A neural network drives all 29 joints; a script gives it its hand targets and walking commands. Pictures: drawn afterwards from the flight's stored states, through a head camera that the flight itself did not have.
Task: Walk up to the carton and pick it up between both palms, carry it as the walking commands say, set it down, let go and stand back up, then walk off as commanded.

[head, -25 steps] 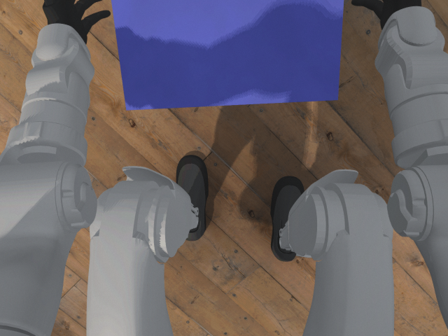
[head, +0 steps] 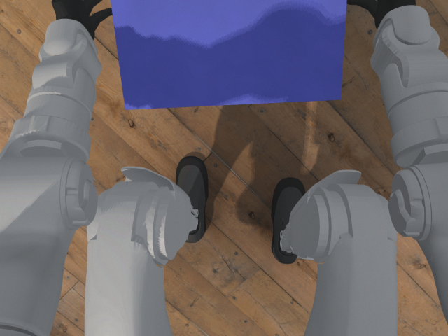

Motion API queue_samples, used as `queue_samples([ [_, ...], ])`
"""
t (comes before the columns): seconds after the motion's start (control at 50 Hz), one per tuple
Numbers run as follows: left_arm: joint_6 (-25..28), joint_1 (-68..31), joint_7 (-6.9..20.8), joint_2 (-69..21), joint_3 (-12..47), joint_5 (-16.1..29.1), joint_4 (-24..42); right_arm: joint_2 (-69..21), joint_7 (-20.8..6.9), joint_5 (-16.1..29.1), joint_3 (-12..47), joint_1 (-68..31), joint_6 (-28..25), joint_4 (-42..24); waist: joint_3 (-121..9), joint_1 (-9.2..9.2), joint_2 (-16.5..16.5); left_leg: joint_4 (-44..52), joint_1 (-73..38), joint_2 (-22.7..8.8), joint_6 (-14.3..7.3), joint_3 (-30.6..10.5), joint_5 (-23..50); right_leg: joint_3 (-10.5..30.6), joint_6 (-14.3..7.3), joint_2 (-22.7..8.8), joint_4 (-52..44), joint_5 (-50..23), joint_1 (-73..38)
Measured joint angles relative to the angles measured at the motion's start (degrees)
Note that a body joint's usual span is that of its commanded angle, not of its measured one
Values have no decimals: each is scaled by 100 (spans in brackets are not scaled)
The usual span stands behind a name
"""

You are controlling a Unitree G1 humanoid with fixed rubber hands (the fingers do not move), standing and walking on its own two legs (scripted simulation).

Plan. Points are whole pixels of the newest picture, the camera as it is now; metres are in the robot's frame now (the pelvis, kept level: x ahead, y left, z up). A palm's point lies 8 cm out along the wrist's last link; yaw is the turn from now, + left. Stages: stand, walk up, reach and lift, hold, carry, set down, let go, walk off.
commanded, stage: reach and lift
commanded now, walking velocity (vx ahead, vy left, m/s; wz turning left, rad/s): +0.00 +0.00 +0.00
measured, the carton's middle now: (229, 31) +0.52 +0.03 -0.26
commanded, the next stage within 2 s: none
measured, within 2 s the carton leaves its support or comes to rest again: leaves its support in 1.22 s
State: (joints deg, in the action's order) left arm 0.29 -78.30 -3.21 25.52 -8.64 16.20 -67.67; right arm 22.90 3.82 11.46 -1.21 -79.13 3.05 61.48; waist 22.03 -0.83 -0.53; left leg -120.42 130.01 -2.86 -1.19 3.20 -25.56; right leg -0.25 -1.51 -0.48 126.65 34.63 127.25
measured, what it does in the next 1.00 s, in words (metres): stands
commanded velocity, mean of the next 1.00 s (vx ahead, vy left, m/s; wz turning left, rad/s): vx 0.00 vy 0.00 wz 0.00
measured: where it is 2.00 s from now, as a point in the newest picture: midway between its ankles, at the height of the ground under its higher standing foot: (238, 223)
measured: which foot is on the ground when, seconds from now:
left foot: down 0.00-1.00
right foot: down 0.00-1.00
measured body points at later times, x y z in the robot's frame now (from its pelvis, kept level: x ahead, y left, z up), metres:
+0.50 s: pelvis +0.00 +0.00 +0.00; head +0.37 -0.01 +0.25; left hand +0.54 +0.21 -0.18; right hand +0.55 -0.16 -0.18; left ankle +0.15 +0.11 -0.34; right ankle +0.10 -0.11 -0.34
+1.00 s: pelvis +0.00 +0.00 +0.00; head +0.36 -0.02 +0.25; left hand +0.54 +0.21 -0.18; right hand +0.55 -0.16 -0.18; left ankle +0.15 +0.11 -0.34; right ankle +0.10 -0.11 -0.34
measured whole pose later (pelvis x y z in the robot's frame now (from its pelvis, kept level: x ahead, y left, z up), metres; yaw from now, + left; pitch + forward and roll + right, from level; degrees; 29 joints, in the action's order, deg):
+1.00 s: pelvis +0.00 +0.00 +0.00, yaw -1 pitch +35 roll +2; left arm 0.3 -81.8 -3.9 24.0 -8.2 17.2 -70.9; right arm 20.0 4.6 11.8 0.2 -84.9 5.1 65.9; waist 22.5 -1.3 -0.5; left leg -120.9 130.2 -1.9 -1.2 2.4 -25.5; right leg -0.1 -1.5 1.0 126.5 33.3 128.0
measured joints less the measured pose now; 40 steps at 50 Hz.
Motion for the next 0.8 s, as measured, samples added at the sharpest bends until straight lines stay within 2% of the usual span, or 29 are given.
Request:
queue_samples([
  [0.32, 98, -259, -147, -194, 216, 12, -195, -261, 103, 1, 107, -112, -59, 5, 17, -1, 0, 0, 1, 27, 0, -15, 0, -4, 0, 2, -1, 0, 0],
  [0.62, 171, -293, -165, -155, 446, 266, -289, -269, 205, 39, 236, -264, -76, 221, 16, -13, 0, 0, 1, 30, 0, -31, 0, -3, 0, 34, -28, -33, 0],
  [0.8, 68, -352, -135, -153, 252, 193, -323, -272, 172, 39, 236, -520, 101, 442, 47, -36, 0, -32, 1, 72, 0, -64, 2, 2, 0, 96, -30, -90, 23],
])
